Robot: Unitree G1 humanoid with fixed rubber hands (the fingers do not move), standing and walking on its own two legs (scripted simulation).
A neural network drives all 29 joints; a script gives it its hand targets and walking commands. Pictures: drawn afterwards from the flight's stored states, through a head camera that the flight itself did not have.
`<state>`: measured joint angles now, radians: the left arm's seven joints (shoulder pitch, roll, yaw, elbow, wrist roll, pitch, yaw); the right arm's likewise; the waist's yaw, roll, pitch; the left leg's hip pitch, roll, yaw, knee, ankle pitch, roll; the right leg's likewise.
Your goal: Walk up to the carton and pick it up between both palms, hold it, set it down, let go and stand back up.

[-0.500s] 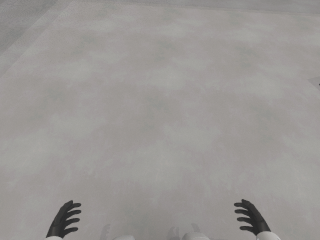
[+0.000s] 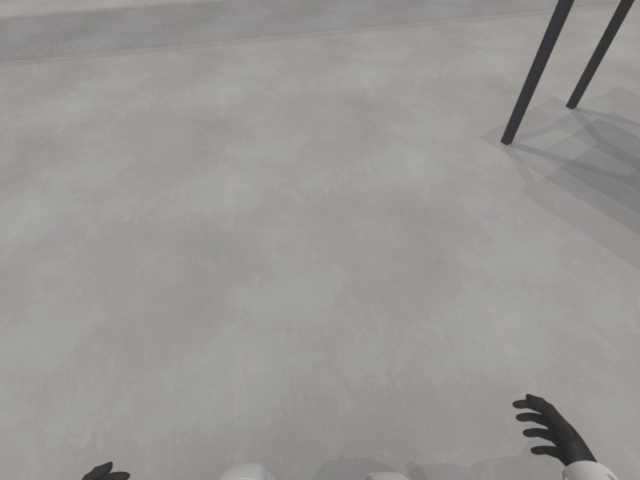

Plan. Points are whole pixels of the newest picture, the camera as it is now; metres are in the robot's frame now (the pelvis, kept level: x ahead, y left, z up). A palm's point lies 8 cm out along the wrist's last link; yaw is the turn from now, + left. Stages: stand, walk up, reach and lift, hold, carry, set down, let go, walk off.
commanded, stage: walk up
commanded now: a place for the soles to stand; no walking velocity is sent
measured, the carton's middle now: out of the picture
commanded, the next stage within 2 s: none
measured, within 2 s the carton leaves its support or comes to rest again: neither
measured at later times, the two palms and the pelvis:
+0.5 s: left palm (237, 320) +0.34 +0.14 -0.07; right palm out of the picture +0.13 -0.43 -0.06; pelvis +0.11 -0.10 +0.00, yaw -16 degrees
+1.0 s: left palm (328, 258) +0.48 +0.00 -0.08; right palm out of the picture +0.17 -0.52 -0.03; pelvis +0.24 -0.20 +0.01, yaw -30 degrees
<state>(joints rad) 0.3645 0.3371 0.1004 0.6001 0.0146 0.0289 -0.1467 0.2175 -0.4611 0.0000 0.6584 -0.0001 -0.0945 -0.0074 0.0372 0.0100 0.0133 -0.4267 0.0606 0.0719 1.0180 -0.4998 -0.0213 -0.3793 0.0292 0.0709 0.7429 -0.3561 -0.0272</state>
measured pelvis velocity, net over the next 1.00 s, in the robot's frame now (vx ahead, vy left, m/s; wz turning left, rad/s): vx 0.24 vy -0.20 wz -0.52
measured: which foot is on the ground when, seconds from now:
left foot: up 0.00-0.10, down 0.12-0.52, up 0.54-0.76, down 0.78-1.00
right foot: down 0.00-0.16, up 0.18-0.50, down 0.52-0.82, up 0.84-1.00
